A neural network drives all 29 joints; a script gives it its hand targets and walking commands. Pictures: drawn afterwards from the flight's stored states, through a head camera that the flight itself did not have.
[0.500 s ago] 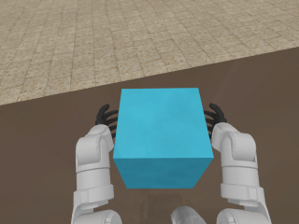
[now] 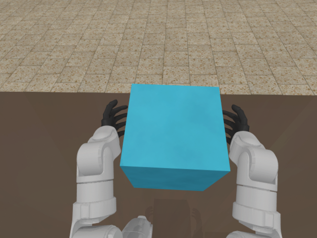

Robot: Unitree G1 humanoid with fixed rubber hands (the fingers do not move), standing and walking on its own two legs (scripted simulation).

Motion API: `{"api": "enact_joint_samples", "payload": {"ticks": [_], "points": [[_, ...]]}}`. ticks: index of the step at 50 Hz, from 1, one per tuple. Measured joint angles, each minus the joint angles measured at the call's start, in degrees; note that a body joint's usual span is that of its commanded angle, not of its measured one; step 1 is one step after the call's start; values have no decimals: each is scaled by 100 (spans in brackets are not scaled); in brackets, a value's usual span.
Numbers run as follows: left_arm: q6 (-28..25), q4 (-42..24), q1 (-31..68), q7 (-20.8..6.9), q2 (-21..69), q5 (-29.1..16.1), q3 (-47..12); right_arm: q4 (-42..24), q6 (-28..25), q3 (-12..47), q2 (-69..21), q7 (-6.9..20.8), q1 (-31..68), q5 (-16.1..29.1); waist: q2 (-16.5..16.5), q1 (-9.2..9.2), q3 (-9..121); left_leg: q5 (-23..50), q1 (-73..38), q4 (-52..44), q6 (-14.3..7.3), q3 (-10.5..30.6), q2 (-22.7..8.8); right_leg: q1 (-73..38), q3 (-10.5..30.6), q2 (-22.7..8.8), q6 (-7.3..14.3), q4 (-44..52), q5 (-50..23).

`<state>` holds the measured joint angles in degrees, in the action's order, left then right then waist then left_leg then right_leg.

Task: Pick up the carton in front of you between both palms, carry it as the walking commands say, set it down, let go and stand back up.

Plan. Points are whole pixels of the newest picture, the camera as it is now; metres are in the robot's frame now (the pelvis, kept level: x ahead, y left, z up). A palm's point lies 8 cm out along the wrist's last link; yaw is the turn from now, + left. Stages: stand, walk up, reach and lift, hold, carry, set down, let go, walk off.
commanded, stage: carry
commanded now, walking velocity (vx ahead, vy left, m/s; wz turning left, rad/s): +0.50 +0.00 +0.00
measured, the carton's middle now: (171, 143) +0.34 +0.03 +0.02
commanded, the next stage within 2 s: none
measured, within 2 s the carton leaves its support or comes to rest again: neither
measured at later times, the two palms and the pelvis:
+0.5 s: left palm (139, 65) +0.64 +0.16 +0.04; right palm (224, 74) +0.62 -0.14 +0.04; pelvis +0.31 +0.04 -0.04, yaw -2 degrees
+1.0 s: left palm (149, 26) +0.92 +0.16 +0.05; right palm (216, 30) +0.93 -0.14 +0.03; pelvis +0.60 +0.00 -0.06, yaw +0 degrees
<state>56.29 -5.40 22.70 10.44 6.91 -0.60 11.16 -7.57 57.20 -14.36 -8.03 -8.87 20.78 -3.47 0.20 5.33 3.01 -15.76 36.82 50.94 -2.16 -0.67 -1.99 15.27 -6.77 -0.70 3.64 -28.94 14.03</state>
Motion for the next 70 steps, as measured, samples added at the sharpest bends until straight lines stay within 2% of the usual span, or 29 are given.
{"api": "enact_joint_samples", "payload": {"ticks": [5, 8, 10, 12, 14, 17, 22, 27, 30, 32, 34, 36, 37, 41, 46, 50, 55, 57, 59, 61, 62, 65, 70], "points": [[68, 260, 185, -1, 66, 104, -61, -9, 106, -6, 155, 27, -75, -26, 106, -63, 168, 1333, -271, -1718, -92, -163, -16, -709, -60, -3, -215, -33, 685], [138, 261, 240, -14, 75, 214, -23, 146, 151, -33, 196, 87, 89, 23, 201, -178, 190, 2100, -834, -2451, -156, -430, 61, -897, -28, -26, -326, -904, 1410], [131, 335, 296, -66, -79, 212, 18, 384, 25, -27, 94, 115, 200, -8, -15, -371, 146, 1380, -706, -1694, -219, -537, 217, -500, 324, -119, -303, -2249, 1686], [145, 402, 236, -127, -182, 149, 81, 527, 33, 42, 36, 82, 229, 5, -28, -518, 38, 838, -683, -1260, -305, -587, 257, 190, 633, 43, -210, -3692, 1715], [156, 425, 150, -129, -108, 145, 136, 515, 61, 50, 19, 38, 108, 35, 5, -586, -56, 680, -831, -1280, -305, -609, 280, 823, 655, 90, -164, -4261, 1427], [82, 297, 15, -146, 51, 218, 213, 448, -43, 49, 5, 12, -48, 144, 2, -667, -202, 513, -1153, -1522, -344, -675, 325, 1610, 613, 5, -155, -4005, 1024], [-159, -168, -219, -193, 217, 272, 217, 189, -218, 134, 69, 2, -80, 345, 36, -846, -360, 225, -1780, -1896, -308, -681, 371, 2257, 564, -89, -151, -2545, 184], [-168, -509, -338, -207, 134, 269, 149, 71, -221, 308, 133, -18, 15, 404, -16, -942, -211, -357, -2492, -1949, -153, -653, 415, 1943, 354, -9, -22, -605, -1266], [-51, -465, -260, -187, 84, 297, 121, 92, -65, 334, 204, -42, 109, 425, -30, -909, 13, -992, -2787, -1375, -55, -628, 388, 1286, 72, 93, 101, 212, -1693], [-44, -230, -87, -153, 115, 331, 92, 191, 25, 308, 378, -28, 225, 456, 147, -739, 127, -1336, -2430, -85, -24, -474, 234, 1271, -37, 232, 280, -247, -1341], [26, 19, 6, -97, 107, 325, 45, 354, 132, 247, 467, -20, 270, 490, 177, -591, 190, -1394, -1795, 1316, -42, -181, 303, 1248, -88, 279, 384, -629, -787], [144, 167, -4, -46, 89, 289, 61, 517, 206, 151, 386, -7, 254, 428, 97, -459, 243, -1168, -1204, 1959, -55, -121, 295, 1069, -87, 280, 364, -592, -586], [185, 187, -33, -39, 86, 269, 105, 566, 227, 101, 305, -5, 252, 381, 77, -435, 243, -990, -955, 1963, -43, -95, 251, 949, -101, 281, 371, -513, -528], [152, 260, -41, -48, 67, 170, 198, 540, 202, 16, 122, 7, 222, 159, 17, -305, 147, -402, -211, 1225, 16, -46, 15, 453, -128, 285, 415, -147, -343], [77, 162, 72, -52, 1, 46, 161, 245, 117, 11, 53, 1, 182, 73, 24, -192, 6, 431, 307, 248, 40, -16, -132, -115, -62, 305, 379, 102, -14], [63, 167, 189, -49, 19, 49, 96, 55, 104, -9, 86, -22, 112, 36, 62, -89, 13, 1090, 203, -783, -17, -124, -66, -603, 44, 355, 297, 134, 409], [91, 321, 235, -38, 86, 161, 5, 38, 199, -68, 156, 16, 57, -55, 72, -4, 188, 1873, -293, -1984, -272, -459, 231, -1154, 144, 408, 164, -221, 1243], [154, 325, 196, -39, 45, 189, 31, 195, 196, -80, 100, 55, 118, -101, 113, -67, 222, 2235, -841, -2523, -320, -677, 304, -1211, 101, 426, 96, -995, 1605], [135, 430, 263, -95, -124, 124, 68, 407, 73, -61, 14, 91, 219, -120, -112, -277, 131, 1537, -793, -1897, -425, -804, 455, -722, 295, 283, -24, -2558, 1689], [108, 551, 231, -113, -184, 103, 65, 587, 30, -23, 23, 118, 231, -100, -70, -466, 3, 1007, -792, -1489, -540, -814, 512, 19, 558, 354, -26, -3993, 1693], [102, 607, 193, -123, -146, 114, 99, 624, 45, -2, 45, 119, 176, -44, -4, -546, -54, 921, -874, -1476, -534, -797, 520, 365, 605, 358, -20, -4352, 1585], [69, 557, 29, -139, 64, 234, 226, 649, -10, 44, 88, 67, -20, 106, 64, -714, -214, 726, -1222, -1673, -593, -806, 569, 1281, 682, 173, -62, -4334, 1168], [-185, 192, -201, -223, 273, 403, 293, 561, -255, 85, 120, 62, -62, 302, 91, -864, -361, 421, -1800, -2027, -590, -824, 587, 2258, 677, -151, -164, -2998, 418]]}}
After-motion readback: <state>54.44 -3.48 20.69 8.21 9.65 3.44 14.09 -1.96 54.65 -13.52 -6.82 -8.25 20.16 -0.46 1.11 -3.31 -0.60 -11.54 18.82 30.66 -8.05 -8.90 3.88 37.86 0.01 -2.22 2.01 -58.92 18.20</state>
